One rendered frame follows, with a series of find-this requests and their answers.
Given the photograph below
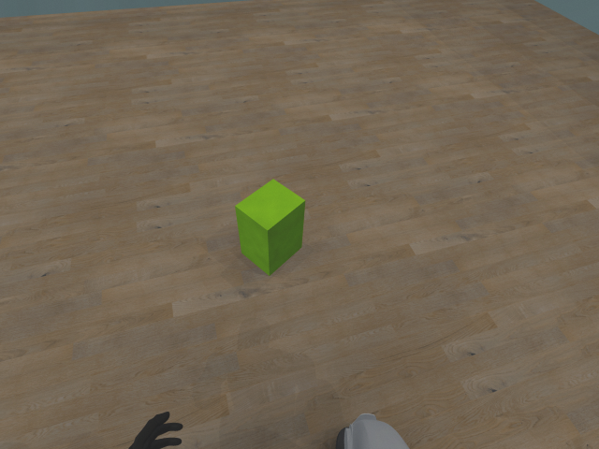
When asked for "right robot shin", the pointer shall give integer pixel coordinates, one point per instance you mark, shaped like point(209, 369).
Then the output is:
point(364, 416)

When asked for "carton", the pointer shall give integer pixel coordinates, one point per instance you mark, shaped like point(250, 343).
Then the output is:
point(270, 223)

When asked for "robot left hand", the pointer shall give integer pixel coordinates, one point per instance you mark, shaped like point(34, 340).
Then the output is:
point(146, 439)

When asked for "robot right thigh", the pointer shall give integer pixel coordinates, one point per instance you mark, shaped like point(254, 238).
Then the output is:
point(372, 434)

